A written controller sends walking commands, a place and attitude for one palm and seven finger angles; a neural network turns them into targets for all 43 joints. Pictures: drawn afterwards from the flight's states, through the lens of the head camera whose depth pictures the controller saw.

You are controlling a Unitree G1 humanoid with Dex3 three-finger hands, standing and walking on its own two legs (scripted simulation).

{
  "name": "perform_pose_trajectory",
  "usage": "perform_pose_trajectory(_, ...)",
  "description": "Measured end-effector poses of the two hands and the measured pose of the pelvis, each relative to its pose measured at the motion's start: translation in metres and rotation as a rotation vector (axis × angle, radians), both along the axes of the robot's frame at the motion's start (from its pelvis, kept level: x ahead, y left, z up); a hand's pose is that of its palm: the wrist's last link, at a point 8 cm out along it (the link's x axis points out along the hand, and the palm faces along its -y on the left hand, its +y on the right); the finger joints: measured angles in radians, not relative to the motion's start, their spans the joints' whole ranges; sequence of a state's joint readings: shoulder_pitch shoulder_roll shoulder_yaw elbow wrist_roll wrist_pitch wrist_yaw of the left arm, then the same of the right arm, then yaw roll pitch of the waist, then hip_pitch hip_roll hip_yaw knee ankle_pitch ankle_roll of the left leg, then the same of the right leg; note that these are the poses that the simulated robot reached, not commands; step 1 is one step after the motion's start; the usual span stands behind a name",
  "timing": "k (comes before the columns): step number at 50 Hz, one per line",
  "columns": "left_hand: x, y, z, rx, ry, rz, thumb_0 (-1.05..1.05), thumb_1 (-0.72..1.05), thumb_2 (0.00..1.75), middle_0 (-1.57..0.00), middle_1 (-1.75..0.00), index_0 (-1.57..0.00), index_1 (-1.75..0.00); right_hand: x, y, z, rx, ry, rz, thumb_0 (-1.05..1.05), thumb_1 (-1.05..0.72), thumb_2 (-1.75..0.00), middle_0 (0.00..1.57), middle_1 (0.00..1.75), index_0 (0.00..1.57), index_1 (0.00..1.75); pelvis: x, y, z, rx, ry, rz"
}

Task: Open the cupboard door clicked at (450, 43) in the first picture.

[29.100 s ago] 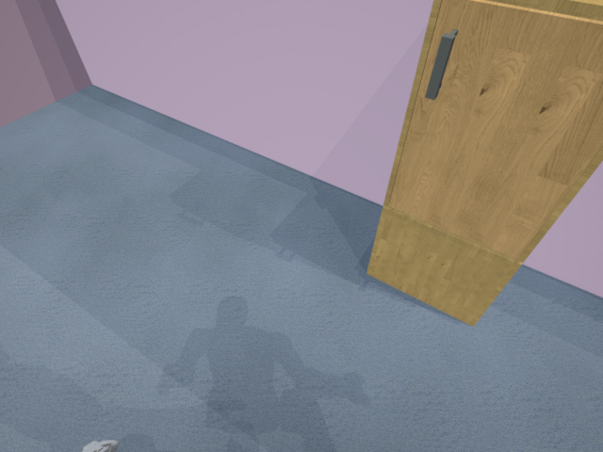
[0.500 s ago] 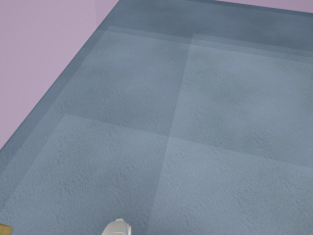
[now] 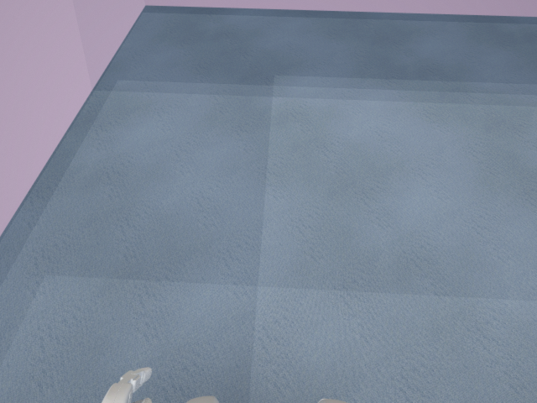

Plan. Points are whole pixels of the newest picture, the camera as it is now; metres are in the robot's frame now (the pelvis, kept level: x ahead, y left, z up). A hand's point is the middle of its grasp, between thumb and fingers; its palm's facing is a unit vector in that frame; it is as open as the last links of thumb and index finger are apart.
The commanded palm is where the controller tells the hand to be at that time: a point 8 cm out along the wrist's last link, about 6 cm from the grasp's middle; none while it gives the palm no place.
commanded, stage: walk to a spot facing it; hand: left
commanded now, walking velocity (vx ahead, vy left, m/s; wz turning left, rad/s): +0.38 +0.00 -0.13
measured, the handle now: out of the picture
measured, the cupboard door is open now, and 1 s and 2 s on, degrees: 41 41 41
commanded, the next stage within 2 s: turn to face it in 0.28 s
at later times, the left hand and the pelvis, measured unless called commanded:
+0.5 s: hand (199, 271) +0.37 +0.16 -0.16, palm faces -0.08 -0.98 -0.20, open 7.4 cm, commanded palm none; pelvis +0.26 -0.02 +0.00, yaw -3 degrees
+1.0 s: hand (184, 236) +0.45 +0.20 -0.15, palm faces +0.24 -0.94 -0.25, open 7.4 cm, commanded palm none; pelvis +0.39 -0.03 +0.01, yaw +12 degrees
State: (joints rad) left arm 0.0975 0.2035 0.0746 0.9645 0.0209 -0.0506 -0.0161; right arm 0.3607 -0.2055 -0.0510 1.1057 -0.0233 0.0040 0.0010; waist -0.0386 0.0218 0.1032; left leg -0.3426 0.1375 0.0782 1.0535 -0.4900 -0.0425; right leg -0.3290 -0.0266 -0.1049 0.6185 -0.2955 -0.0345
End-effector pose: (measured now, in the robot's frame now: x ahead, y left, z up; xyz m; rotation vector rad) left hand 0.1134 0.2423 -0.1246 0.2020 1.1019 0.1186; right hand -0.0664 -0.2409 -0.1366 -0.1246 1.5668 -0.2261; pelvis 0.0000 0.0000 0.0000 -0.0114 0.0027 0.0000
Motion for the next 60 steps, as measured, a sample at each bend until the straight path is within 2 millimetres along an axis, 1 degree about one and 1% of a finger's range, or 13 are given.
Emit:
perform_pose_trajectory(6, 0.011, -0.006, -0.008, -0.04, 0.151, 0.021, 0.0, 0.92, 0.9, -0.2, -0.3, -0.21, -0.3, 0.119, -0.002, 0.019, -0.03, -0.186, 0.013, 0.01, -0.91, -0.89, 0.2, 0.3, 0.2, 0.3, 0.063, 0.002, 0.013, 0.005, 0.012, -0.024)
perform_pose_trajectory(10, 0.023, 0.006, -0.025, -0.061, 0.246, 0.034, 0.01, 0.92, 0.9, -0.21, -0.3, -0.21, -0.3, 0.199, 0.007, 0.014, -0.051, -0.316, 0.045, 0.01, -0.91, -0.89, 0.2, 0.3, 0.2, 0.3, 0.111, 0.015, 0.001, -0.017, 0.007, -0.051)
perform_pose_trajectory(12, 0.037, 0.011, -0.03, -0.053, 0.288, 0.018, 0.01, 0.92, 0.9, -0.2, -0.3, -0.21, -0.3, 0.225, 0.013, 0.011, -0.059, -0.354, 0.038, 0.01, -0.91, -0.89, 0.2, 0.3, 0.2, 0.3, 0.131, 0.017, -0.003, -0.001, 0.005, -0.073)
perform_pose_trajectory(16, 0.091, 0.009, -0.02, -0.041, 0.275, 0.002, 0.01, 0.92, 0.9, -0.2, -0.3, -0.2, -0.3, 0.247, 0.024, 0.013, -0.031, -0.327, 0.014, 0.0, -0.91, -0.89, 0.2, 0.3, 0.2, 0.3, 0.17, 0.013, 0.005, 0.023, 0.016, -0.084)
perform_pose_trajectory(21, 0.186, -0.015, 0.0, -0.043, 0.159, -0.048, 0.01, 0.91, 0.9, -0.2, -0.3, -0.2, -0.3, 0.249, 0.024, 0.009, 0.025, -0.182, -0.032, 0.0, -0.92, -0.89, 0.2, 0.3, 0.2, 0.3, 0.218, 0.0, 0.014, 0.018, 0.024, -0.097)
perform_pose_trajectory(24, 0.241, -0.032, -0.002, -0.026, 0.073, -0.077, 0.01, 0.91, 0.9, -0.2, -0.3, -0.2, -0.3, 0.25, 0.017, -0.004, 0.057, -0.099, -0.068, 0.01, -0.91, -0.89, 0.2, 0.3, 0.2, 0.3, 0.25, -0.016, 0.004, 0.036, 0.012, -0.076)
perform_pose_trajectory(28, 0.282, -0.047, -0.001, -0.028, 0.005, -0.02, 0.01, 0.91, 0.9, -0.2, -0.3, -0.2, -0.3, 0.275, 0.003, -0.009, 0.066, 0.0, -0.048, 0.01, -0.91, -0.89, 0.2, 0.3, 0.2, 0.3, 0.284, -0.026, 0.0, 0.013, -0.001, -0.004)
perform_pose_trajectory(32, 0.292, -0.052, 0.0, -0.051, 0.009, 0.069, 0.0, 0.92, 0.9, -0.2, -0.3, -0.21, -0.3, 0.34, -0.01, 0.004, 0.036, -0.042, 0.011, 0.01, -0.91, -0.89, 0.2, 0.3, 0.2, 0.3, 0.312, -0.029, 0.01, 0.017, 0.007, 0.041)
perform_pose_trajectory(39, 0.293, -0.017, -0.025, -0.046, 0.09, 0.162, -0.02, 0.93, 0.9, -0.21, -0.3, -0.21, -0.3, 0.481, -0.014, 0.006, -0.024, -0.278, 0.17, 0.01, -0.91, -0.89, 0.2, 0.3, 0.2, 0.3, 0.356, -0.014, -0.004, -0.007, 0.009, 0.103)
perform_pose_trajectory(42, 0.294, -0.003, -0.029, -0.02, 0.146, 0.184, -0.01, 0.92, 0.9, -0.21, -0.3, -0.21, -0.3, 0.524, -0.013, 0.009, -0.048, -0.354, 0.21, 0.01, -0.91, -0.89, 0.2, 0.3, 0.2, 0.3, 0.368, -0.012, -0.008, -0.003, 0.016, 0.124)
perform_pose_trajectory(48, 0.313, 0.004, -0.005, 0.008, 0.1, 0.259, 0.01, 0.91, 0.9, -0.2, -0.3, -0.2, -0.3, 0.572, -0.016, 0.019, -0.041, -0.362, 0.318, 0.0, -0.91, -0.89, 0.2, 0.3, 0.2, 0.3, 0.386, -0.021, 0.005, -0.006, 0.031, 0.192)
perform_pose_trajectory(54, 0.329, -0.01, 0.013, 0.046, 0.043, 0.306, 0.01, 0.91, 0.9, -0.2, -0.3, -0.2, -0.3, 0.605, -0.034, 0.012, -0.001, -0.33, 0.375, 0.01, -0.9, -0.89, 0.2, 0.3, 0.2, 0.3, 0.405, -0.045, 0.008, -0.011, 0.031, 0.274)
perform_pose_trajectory(60, 0.313, -0.036, 0.017, 0.078, 0.05, 0.388, 0.01, 0.91, 0.9, -0.2, -0.3, -0.2, -0.3, 0.648, -0.051, 0.0, 0.027, -0.301, 0.435, 0.01, -0.9, -0.89, 0.2, 0.3, 0.2, 0.3, 0.425, -0.066, 0.004, 0.019, 0.029, 0.367)
